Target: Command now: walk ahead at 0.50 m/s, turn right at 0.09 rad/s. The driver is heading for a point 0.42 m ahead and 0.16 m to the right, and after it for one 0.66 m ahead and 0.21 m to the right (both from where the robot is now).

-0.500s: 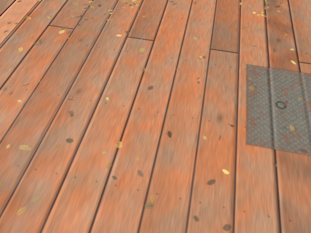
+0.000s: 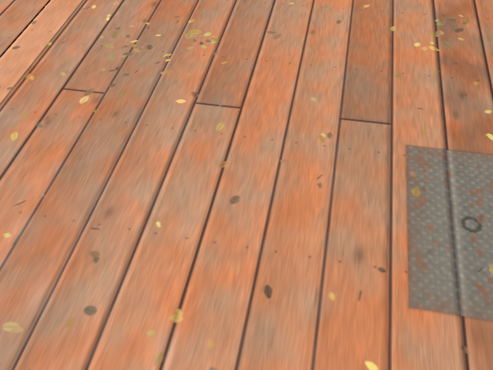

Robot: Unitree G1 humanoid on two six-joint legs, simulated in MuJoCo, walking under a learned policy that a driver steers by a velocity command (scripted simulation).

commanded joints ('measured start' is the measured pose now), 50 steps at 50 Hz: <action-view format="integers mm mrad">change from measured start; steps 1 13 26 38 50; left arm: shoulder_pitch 19 204 129 -156 23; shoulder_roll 111 174 104 55 141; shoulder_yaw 25 52 50 26 60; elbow -40 42 -61 -199 -185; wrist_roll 4 -30 -35 -26 -5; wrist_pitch -20 12 39 52 24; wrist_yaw -1 47 43 -12 3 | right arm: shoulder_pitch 9 -357 -112 -32 -91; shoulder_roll -76 -50 -55 -166 -142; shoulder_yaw -24 -11 -31 -69 -43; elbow -66 -182 -96 -30 -93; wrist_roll -15 -8 -35 -9 -14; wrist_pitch -3 -30 -32 -10 -39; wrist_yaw -7 18 7 -12 -9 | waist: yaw -9 76 -12 -73 10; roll -121 -99 99 18 -45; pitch -63 19 -42 49 -117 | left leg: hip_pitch -176 -137 329 418 -248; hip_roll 89 -4 218 229 85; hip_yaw -40 -36 -189 161 -30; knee -33 -639 -955 -998 70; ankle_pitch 94 445 219 431 -21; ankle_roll -10 -70 127 114 -44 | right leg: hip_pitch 173 223 -323 -323 298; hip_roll -248 -217 -162 -142 -270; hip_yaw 324 271 160 42 383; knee -295 -254 696 218 -140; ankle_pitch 82 100 -153 148 423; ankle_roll -175 -140 45 33 -217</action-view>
